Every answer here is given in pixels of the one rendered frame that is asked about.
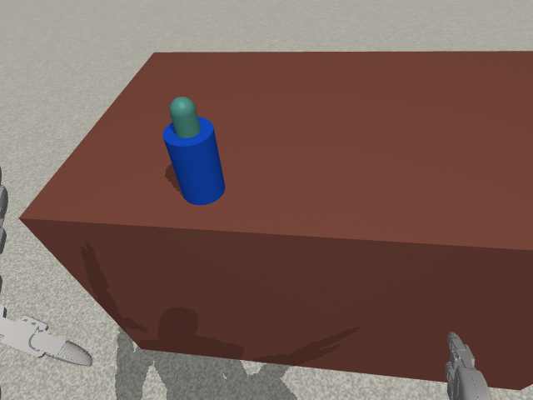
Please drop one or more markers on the right robot hand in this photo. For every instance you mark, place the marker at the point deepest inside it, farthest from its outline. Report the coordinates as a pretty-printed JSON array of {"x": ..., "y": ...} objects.
[{"x": 464, "y": 382}]

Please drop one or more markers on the left robot hand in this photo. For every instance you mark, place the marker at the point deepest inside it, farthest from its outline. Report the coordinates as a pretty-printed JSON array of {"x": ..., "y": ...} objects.
[{"x": 29, "y": 334}]

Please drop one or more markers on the bottle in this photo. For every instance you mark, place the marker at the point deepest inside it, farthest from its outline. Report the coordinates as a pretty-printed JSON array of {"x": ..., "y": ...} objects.
[{"x": 192, "y": 147}]

